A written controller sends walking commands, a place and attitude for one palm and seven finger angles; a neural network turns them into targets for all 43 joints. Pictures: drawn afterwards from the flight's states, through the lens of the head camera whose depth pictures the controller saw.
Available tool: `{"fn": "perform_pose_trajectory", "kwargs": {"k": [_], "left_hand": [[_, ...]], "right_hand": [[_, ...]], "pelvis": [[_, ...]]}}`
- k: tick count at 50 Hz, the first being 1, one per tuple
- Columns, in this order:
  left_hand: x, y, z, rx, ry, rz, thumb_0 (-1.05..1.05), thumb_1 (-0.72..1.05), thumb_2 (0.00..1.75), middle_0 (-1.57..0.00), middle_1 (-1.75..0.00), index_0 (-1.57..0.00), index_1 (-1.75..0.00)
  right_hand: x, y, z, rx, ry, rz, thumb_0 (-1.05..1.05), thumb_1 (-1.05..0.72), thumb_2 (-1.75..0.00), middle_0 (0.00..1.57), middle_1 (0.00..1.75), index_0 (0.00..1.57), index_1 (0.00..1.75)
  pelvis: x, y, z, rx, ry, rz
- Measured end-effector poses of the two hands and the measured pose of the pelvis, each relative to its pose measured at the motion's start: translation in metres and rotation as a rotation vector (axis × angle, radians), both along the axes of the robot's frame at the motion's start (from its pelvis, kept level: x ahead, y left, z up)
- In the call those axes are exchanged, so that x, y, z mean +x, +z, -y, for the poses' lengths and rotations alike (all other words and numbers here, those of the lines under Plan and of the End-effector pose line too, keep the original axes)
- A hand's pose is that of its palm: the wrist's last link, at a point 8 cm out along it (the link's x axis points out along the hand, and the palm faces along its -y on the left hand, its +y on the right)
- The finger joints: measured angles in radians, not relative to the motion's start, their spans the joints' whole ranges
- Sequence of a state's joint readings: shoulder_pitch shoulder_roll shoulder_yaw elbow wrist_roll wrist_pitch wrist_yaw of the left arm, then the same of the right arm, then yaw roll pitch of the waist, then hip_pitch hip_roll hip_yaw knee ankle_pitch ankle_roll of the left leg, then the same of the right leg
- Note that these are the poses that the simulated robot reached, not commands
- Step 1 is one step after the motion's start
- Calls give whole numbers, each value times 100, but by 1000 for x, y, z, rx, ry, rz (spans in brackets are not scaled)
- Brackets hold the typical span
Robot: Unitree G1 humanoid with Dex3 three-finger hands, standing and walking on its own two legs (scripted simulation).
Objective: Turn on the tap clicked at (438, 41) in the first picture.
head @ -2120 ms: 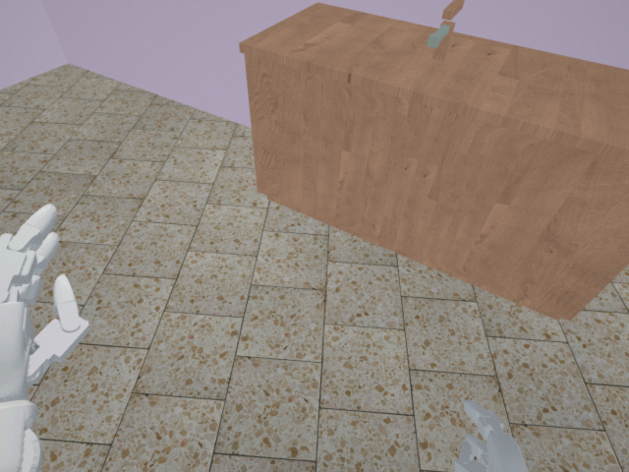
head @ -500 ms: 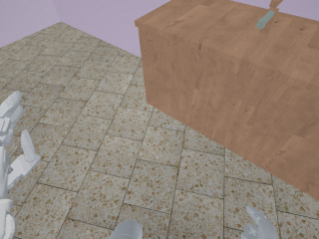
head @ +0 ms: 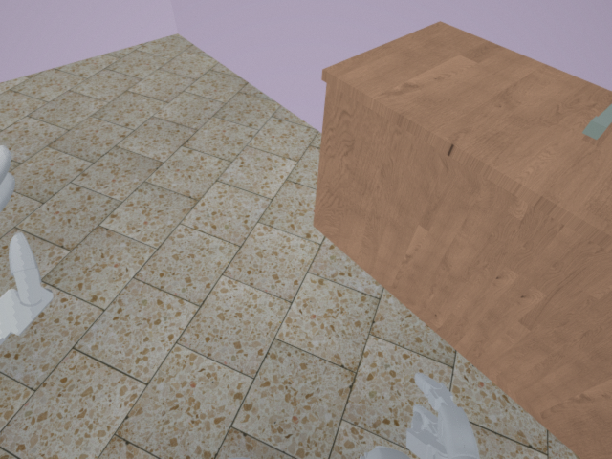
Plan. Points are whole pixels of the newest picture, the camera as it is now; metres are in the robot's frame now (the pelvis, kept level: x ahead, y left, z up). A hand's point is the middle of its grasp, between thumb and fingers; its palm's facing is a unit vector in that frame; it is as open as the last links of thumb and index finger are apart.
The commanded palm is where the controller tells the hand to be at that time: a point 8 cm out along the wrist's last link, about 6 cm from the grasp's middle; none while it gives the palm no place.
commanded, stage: turn to face it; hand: left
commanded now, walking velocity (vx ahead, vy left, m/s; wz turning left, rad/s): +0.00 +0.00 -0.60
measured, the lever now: (596, 127) +0.69 -0.50 +0.08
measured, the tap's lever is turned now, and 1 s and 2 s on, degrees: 0 0 0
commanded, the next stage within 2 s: take the last steps up to it in 1.96 s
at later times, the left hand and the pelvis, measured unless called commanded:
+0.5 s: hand (166, 228) +0.30 +0.17 +0.18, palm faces +0.24 -0.88 -0.41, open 7.4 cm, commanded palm +0.25 +0.21 +0.18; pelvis +0.03 -0.03 +0.00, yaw -13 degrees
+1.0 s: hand (281, 264) +0.26 +0.05 +0.18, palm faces -0.06 -0.88 -0.46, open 7.4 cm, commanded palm +0.24 +0.11 +0.18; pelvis -0.04 -0.05 +0.00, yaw -30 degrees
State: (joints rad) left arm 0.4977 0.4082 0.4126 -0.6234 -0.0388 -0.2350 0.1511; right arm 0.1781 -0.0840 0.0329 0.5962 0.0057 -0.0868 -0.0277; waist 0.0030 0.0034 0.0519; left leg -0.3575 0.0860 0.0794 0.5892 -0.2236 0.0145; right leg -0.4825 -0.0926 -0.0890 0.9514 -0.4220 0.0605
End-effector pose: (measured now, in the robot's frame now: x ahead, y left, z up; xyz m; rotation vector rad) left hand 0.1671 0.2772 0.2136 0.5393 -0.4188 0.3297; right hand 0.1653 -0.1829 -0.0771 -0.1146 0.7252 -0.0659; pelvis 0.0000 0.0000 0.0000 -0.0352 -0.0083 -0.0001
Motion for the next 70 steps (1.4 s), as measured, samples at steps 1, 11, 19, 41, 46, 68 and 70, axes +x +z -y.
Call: {"fn": "perform_pose_trajectory", "kwargs": {"k": [1,11,19,41,46,68,70], "left_hand": [[-2,2,1,5,21,-7,1,89,90,-21,-30,-21,-30],[48,-35,37,-159,116,-80,1,89,90,-20,-30,-20,-30],[81,-22,69,-67,-145,-73,1,89,90,-21,-30,-21,-30],[100,-24,171,54,-420,-160,1,89,90,-21,-30,-21,-30],[87,-15,176,61,-455,-160,1,89,90,-21,-30,-21,-30],[56,-24,239,33,-672,-104,1,89,90,-21,-30,-20,-30],[51,-24,255,40,-709,-105,1,89,90,-21,-30,-20,-30]], "right_hand": [[4,-1,-1,8,16,-3,1,-90,-90,20,30,20,30],[36,-18,61,-40,26,0,1,-90,-90,21,30,20,30],[14,21,126,-185,-187,30,1,-90,-90,20,30,20,30],[-137,-35,130,27,-440,-137,1,-90,-90,20,30,20,30],[-176,-25,144,-17,-531,-166,1,-90,-90,20,30,20,30],[-270,-17,119,25,-690,5,1,-90,-90,20,30,20,30],[-290,-28,120,41,-715,-38,1,-90,-90,20,30,20,30]], "pelvis": [[4,2,3,-1,-2,-1],[30,-7,36,38,-43,21],[35,-2,34,47,-139,-15],[-15,-10,58,30,-430,28],[-28,-3,55,54,-486,21],[-97,-10,46,10,-747,23],[-107,-12,46,9,-759,25]]}}
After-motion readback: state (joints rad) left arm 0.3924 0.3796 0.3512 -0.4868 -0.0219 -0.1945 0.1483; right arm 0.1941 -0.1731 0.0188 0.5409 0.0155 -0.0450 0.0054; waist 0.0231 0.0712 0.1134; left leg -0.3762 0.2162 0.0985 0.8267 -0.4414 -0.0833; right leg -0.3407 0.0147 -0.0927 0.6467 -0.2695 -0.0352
